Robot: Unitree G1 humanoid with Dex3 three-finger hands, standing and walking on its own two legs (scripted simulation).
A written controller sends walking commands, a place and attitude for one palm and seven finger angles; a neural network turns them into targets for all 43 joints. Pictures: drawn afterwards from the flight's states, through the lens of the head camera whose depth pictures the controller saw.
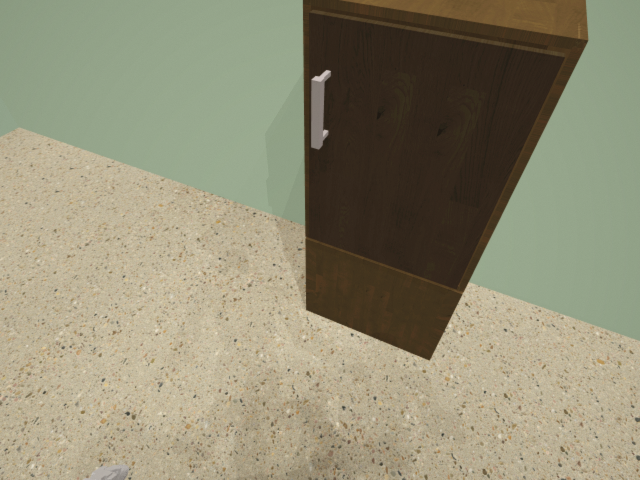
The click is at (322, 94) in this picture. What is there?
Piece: cupboard door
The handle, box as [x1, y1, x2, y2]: [311, 70, 330, 148]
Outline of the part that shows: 326,70 319,76 315,76 311,80 311,147 319,148 322,145 322,140 327,135 328,131 322,130 323,86 324,81 330,75 330,71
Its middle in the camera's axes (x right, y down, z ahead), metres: +0.00 -0.26 +0.79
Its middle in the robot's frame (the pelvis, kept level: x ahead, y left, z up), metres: +0.78 +0.04 +0.08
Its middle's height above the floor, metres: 0.85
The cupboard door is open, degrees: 0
